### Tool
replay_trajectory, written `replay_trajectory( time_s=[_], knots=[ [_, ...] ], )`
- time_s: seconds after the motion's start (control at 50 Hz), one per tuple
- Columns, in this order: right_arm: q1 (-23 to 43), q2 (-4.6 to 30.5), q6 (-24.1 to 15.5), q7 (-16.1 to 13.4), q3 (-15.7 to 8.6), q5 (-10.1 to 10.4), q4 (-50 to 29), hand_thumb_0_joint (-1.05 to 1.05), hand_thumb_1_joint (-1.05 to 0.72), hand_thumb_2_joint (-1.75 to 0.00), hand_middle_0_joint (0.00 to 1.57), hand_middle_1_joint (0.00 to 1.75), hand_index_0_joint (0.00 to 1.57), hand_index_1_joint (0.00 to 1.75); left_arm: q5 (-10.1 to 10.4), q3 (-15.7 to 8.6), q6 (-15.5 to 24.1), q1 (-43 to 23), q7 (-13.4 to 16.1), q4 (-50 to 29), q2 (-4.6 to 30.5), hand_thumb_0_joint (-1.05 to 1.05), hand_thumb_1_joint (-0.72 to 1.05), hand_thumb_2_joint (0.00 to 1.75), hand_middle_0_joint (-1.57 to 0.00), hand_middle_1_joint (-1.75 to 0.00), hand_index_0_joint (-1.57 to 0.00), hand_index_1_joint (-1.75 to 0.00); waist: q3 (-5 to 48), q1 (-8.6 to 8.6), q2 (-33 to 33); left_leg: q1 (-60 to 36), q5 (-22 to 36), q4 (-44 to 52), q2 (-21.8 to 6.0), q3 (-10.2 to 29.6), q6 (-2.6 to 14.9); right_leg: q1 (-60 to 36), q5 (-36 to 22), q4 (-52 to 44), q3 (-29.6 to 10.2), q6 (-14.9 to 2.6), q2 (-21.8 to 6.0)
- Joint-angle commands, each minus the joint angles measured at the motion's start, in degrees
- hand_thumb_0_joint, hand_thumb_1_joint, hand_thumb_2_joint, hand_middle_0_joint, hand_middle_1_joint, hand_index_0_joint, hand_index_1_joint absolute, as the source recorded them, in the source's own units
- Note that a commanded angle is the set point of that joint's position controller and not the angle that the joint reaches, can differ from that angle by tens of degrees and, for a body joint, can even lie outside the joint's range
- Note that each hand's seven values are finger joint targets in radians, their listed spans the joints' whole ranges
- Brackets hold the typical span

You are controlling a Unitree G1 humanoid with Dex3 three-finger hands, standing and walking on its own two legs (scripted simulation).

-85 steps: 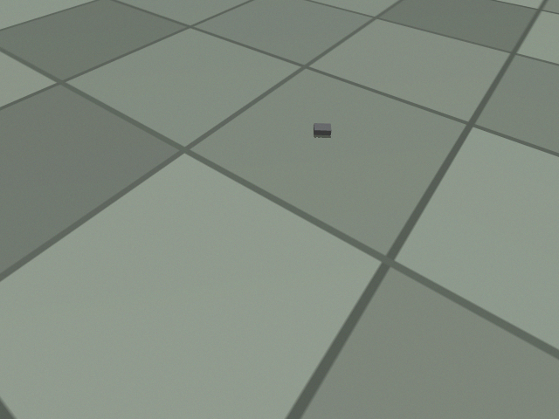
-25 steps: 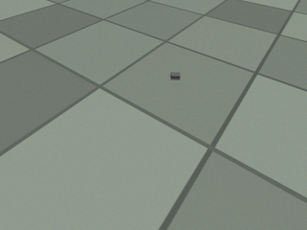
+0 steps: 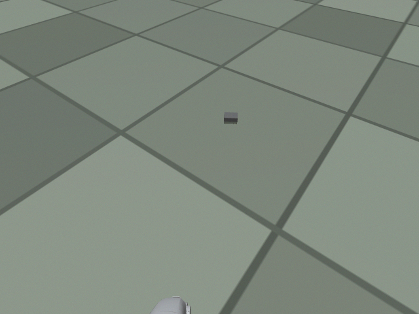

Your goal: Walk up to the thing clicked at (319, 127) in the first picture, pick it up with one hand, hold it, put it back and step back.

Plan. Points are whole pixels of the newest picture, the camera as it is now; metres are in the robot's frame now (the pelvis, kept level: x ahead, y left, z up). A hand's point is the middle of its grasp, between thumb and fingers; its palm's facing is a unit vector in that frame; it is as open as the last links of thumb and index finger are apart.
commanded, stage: walk up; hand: left
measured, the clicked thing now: (230, 116) +1.61 -0.05 -0.75
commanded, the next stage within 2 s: none
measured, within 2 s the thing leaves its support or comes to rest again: neither
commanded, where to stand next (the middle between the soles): +1.23 -0.28 m, yaw +1 degrees
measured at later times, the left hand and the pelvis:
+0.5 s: hand (130, 208) +0.39 +0.26 -0.13, palm faces -0.09 -0.93 -0.36, open 7.4 cm; pelvis +0.26 -0.02 +0.00, yaw -2 degrees
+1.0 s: hand (179, 178) +0.51 +0.14 -0.14, palm faces +0.01 -0.94 -0.35, open 7.4 cm; pelvis +0.50 -0.13 +0.00, yaw +0 degrees
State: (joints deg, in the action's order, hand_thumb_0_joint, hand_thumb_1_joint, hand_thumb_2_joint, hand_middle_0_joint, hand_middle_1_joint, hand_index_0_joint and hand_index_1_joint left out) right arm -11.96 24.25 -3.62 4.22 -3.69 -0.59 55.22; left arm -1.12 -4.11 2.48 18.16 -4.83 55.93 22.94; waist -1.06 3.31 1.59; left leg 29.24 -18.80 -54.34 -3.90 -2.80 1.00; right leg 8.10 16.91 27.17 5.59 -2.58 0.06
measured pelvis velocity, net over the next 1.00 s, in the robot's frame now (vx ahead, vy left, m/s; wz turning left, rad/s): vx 0.50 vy -0.13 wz -0.01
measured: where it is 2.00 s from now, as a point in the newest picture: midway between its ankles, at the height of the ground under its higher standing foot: (260, 191)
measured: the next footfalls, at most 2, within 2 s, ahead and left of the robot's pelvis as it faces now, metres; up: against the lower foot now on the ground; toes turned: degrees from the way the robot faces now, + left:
left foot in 0.16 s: +0.24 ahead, +0.13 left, +0.00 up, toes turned +7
right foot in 0.60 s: +0.49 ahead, -0.19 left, +0.00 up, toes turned -7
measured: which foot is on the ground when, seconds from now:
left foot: up 0.00-0.14, down 0.16-0.62, up 0.64-1.00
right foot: down 0.00-0.20, up 0.22-0.58, down 0.60-1.00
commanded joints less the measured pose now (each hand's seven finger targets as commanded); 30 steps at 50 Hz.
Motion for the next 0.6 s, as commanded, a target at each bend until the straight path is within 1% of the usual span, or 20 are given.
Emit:
replay_trajectory(
  time_s=[0.0,0.04,0.08,0.12,0.14,0.16,0.18,0.2,0.22,0.24,0.26,0.3,0.32,0.38,0.42,0.48,0.52,0.54,0.56,0.58],
  knots=[
    [2.6,11.6,-1.1,0.3,-3.6,-0.4,-5.9,0.00,-0.90,-0.90,0.20,0.30,0.20,0.30,0.0,-4.5,3.0,-6.1,1.0,-7.4,17.4,0.00,0.90,0.90,-0.20,-0.30,-0.20,-0.30,-6.0,-1.44,-7.1,1.1,5.5,10.7,-3.4,2.3,-0.92,5.0,13.0,-17.9,-14.2,-9.23,-14.2],
    [5.4,10.9,-1.6,0.2,-3.6,-0.4,-7.3,0.00,-0.90,-0.90,0.20,0.30,0.20,0.30,-0.1,-4.2,2.9,-4.5,0.8,-7.8,17.0,0.00,0.90,0.90,-0.20,-0.30,-0.20,-0.30,-5.1,-0.17,-4.6,-2.0,8.5,17.2,-2.5,0.8,-0.85,3.6,6.9,-15.5,-11.4,-8.54,-12.8],
    [4.6,10.0,-2.2,-0.1,-3.7,-0.3,-7.6,0.00,-0.90,-0.90,0.20,0.30,0.20,0.30,0.0,-4.0,2.4,-3.8,0.7,-7.7,16.9,0.00,0.90,0.90,-0.20,-0.30,-0.20,-0.30,-3.0,-0.48,-3.7,-7.5,10.0,21.3,-0.7,-1.9,-0.39,2.5,-1.2,-11.4,-9.4,-8.35,-12.5],
    [-2.2,10.9,-2.7,-1.1,-4.5,-0.4,-5.9,0.00,-0.90,-0.90,0.20,0.30,0.20,0.30,0.2,-3.4,2.0,-3.1,0.6,-8.1,16.0,0.00,0.90,0.90,-0.20,-0.30,-0.20,-0.30,1.6,-4.38,0.9,-22.5,11.4,26.5,2.6,-4.7,0.65,5.9,-13.9,1.3,-4.8,-6.47,-10.2],
    [-10.3,13.4,-3.1,-2.0,-5.6,-1.1,-3.9,0.00,-0.90,-0.90,0.20,0.30,0.20,0.30,0.2,-2.5,1.8,-0.6,0.8,-8.4,13.4,0.00,0.90,0.90,-0.20,-0.30,-0.20,-0.30,7.6,-7.69,7.3,-34.9,6.8,27.8,2.0,-1.8,2.83,10.4,-17.1,17.1,-2.4,-4.68,-6.9],
    [-16.3,17.3,-3.4,-2.8,-7.1,-2.3,-3.4,0.00,-0.90,-0.90,0.20,0.30,0.20,0.30,0.6,-1.1,1.7,2.2,1.2,-8.9,8.6,0.00,0.90,0.90,-0.20,-0.30,-0.20,-0.30,11.3,-9.52,16.8,-45.1,-5.1,29.7,-8.7,14.3,6.29,23.4,-1.3,31.5,-0.9,-2.08,-2.3],
    [-16.4,21.1,-3.5,-3.4,-7.8,-1.7,-5.4,0.00,-0.90,-0.90,0.20,0.30,0.20,0.30,0.7,-1.4,1.4,2.6,1.4,-9.6,9.4,0.00,0.90,0.90,-0.20,-0.30,-0.20,-0.30,11.9,-9.14,15.9,-47.5,-17.1,38.2,-21.8,41.1,11.18,34.1,14.5,39.4,-5.0,-0.43,3.7],
    [-12.6,21.5,-3.4,-3.4,-8.2,0.5,-6.3,0.00,-0.90,-0.90,0.20,0.30,0.20,0.30,0.4,-2.7,0.9,0.6,2.1,-8.6,16.8,0.00,0.90,0.90,-0.20,-0.30,-0.20,-0.30,10.9,-8.69,9.9,-45.1,-17.2,39.4,-24.9,44.0,15.58,34.3,12.5,43.1,-11.9,-1.46,-1.6],
    [-11.0,19.0,-3.1,-3.4,-7.6,0.5,-6.7,0.00,-0.90,-0.90,0.20,0.30,0.20,0.30,0.3,-2.2,1.4,-2.9,2.2,-8.6,17.1,0.00,0.90,0.90,-0.20,-0.30,-0.20,-0.30,7.4,-8.83,4.0,-41.7,-9.3,38.6,-22.5,37.0,15.41,35.7,9.0,43.2,-12.1,-0.86,-3.1],
    [-8.9,16.9,-3.3,-3.6,-6.1,0.7,-7.6,0.00,-0.90,-0.90,0.20,0.30,0.20,0.30,0.6,-2.1,1.8,-4.0,2.1,-8.4,15.5,0.00,0.90,0.90,-0.20,-0.30,-0.20,-0.30,3.9,-7.42,1.4,-36.1,3.5,37.4,-18.4,25.8,12.64,33.3,5.4,41.1,-13.6,-0.30,-4.2],
    [-8.2,15.4,-3.6,-3.8,-5.2,0.7,-8.2,0.00,-0.90,-0.90,0.20,0.30,0.20,0.30,1.0,-2.3,1.9,-3.6,1.9,-7.6,14.4,0.00,0.90,0.90,-0.20,-0.30,-0.20,-0.30,1.9,-6.39,1.4,-31.8,12.8,36.7,-15.6,19.1,10.70,30.2,3.4,39.4,-13.6,0.08,-4.9],
    [-7.3,14.8,-4.2,-3.5,-4.6,1.1,-8.1,0.00,-0.90,-0.90,0.20,0.30,0.20,0.30,1.2,-2.3,1.2,-1.9,1.0,-7.2,13.0,0.00,0.90,0.90,-0.20,-0.30,-0.20,-0.30,-1.1,-4.32,3.2,-23.5,19.8,37.1,-14.1,11.2,10.48,25.7,2.2,35.6,-10.9,1.20,-6.4],
    [-5.8,14.8,-4.3,-3.4,-4.3,1.0,-8.5,0.00,-0.90,-0.90,0.20,0.30,0.20,0.30,1.1,-2.2,0.9,-1.8,0.4,-7.4,12.2,0.00,0.90,0.90,-0.20,-0.30,-0.20,-0.30,-2.1,-3.34,4.3,-20.7,18.5,38.1,-13.4,8.5,10.56,24.4,1.1,33.0,-9.6,1.78,-6.8],
    [-4.5,15.9,-4.8,-3.2,-4.5,0.4,-10.0,0.00,-0.90,-0.90,0.20,0.30,0.20,0.30,0.7,-2.0,0.4,-6.5,-1.1,-9.3,11.1,0.00,0.90,0.90,-0.20,-0.30,-0.20,-0.30,-5.7,-3.78,5.9,-18.3,15.1,40.4,-12.8,4.5,12.10,25.1,-1.4,22.8,-6.7,2.97,-8.0],
    [-5.3,16.9,-5.0,-3.0,-4.6,0.4,-9.8,0.00,-0.90,-0.90,0.20,0.30,0.20,0.30,0.5,-2.4,0.4,-11.0,-1.9,-10.5,10.7,0.00,0.90,0.90,-0.20,-0.30,-0.20,-0.30,-6.1,-4.77,6.9,-15.7,11.8,40.9,-11.8,2.6,10.76,21.4,-6.3,15.7,-5.4,2.22,-8.1],
    [-4.6,17.0,-4.6,-3.1,-4.4,0.5,-9.6,0.00,-0.90,-0.90,0.20,0.30,0.20,0.30,0.5,-2.9,0.5,-11.4,-2.3,-9.9,10.9,0.00,0.90,0.90,-0.20,-0.30,-0.20,-0.30,-2.9,-3.58,6.4,-14.6,10.1,38.8,-11.3,1.6,8.92,13.2,-11.8,10.5,-3.2,1.09,-6.7],
    [-3.4,17.6,-4.1,-3.5,-4.6,0.4,-9.7,0.00,-0.90,-0.90,0.20,0.30,0.20,0.30,0.4,-3.8,0.3,-8.6,-2.2,-8.6,11.8,0.00,0.90,0.90,-0.20,-0.30,-0.20,-0.30,-0.6,-1.24,5.3,-12.3,6.7,34.9,-12.3,2.2,8.34,6.3,-10.2,11.4,-1.5,0.56,-5.4],
    [-3.0,17.5,-4.0,-3.6,-4.5,0.4,-9.7,0.00,-0.90,-0.90,0.20,0.30,0.20,0.30,0.2,-4.3,0.2,-6.6,-2.0,-8.0,12.7,0.00,0.90,0.90,-0.20,-0.30,-0.20,-0.30,-0.1,0.42,3.3,-10.6,9.1,30.8,-12.0,1.4,7.43,2.0,-9.1,10.8,-0.9,0.29,-4.4],
    [-3.4,16.2,-3.8,-3.7,-3.9,0.2,-9.4,0.00,-0.90,-0.90,0.20,0.30,0.20,0.30,0.0,-5.2,0.3,-2.5,-1.6,-7.3,14.1,0.00,0.90,0.90,-0.20,-0.30,-0.20,-0.30,2.1,3.10,-1.1,-9.7,15.9,20.9,-9.9,-1.1,6.18,-3.9,-6.2,9.0,-0.8,-0.55,-3.0],
    [-7.0,12.7,-3.5,-3.7,-2.7,0.0,-8.8,0.00,-0.90,-0.90,0.20,0.30,0.20,0.30,-0.3,-6.6,0.9,4.8,-0.7,-5.7,16.7,0.00,0.90,0.90,-0.20,-0.30,-0.20,-0.30,6.3,6.39,-10.9,-5.2,18.4,2.2,-5.3,-3.5,4.16,-13.3,2.6,4.5,-4.7,-2.17,-2.9]
  ],
)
